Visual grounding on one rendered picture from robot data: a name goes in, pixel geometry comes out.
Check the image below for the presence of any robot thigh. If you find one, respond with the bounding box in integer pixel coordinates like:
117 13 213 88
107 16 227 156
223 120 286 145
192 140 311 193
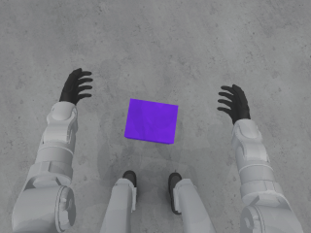
173 183 217 233
99 183 137 233

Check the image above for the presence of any robot right hand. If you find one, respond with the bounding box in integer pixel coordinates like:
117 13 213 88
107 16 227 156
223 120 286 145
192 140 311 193
217 84 251 125

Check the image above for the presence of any carton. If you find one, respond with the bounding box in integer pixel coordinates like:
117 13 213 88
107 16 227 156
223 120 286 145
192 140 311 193
124 98 179 145

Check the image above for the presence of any robot right upper arm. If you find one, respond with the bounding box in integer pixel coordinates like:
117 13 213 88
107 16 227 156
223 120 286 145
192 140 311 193
239 204 302 233

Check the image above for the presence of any robot left thigh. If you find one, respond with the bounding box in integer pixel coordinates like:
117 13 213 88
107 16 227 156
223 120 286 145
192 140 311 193
99 183 137 233

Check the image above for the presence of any robot right thigh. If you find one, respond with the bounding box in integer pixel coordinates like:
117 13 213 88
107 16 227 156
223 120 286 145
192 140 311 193
173 183 217 233

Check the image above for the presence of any robot left hand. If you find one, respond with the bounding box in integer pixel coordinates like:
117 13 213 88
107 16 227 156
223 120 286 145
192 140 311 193
59 68 93 106

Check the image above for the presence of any robot left upper arm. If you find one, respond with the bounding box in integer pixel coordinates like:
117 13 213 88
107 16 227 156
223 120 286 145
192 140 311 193
13 185 77 233

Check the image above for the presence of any robot left forearm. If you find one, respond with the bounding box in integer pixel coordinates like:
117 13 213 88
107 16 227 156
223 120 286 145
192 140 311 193
12 101 79 231

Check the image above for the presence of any robot right forearm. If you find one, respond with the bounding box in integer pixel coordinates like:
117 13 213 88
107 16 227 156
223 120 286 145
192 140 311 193
230 118 303 233

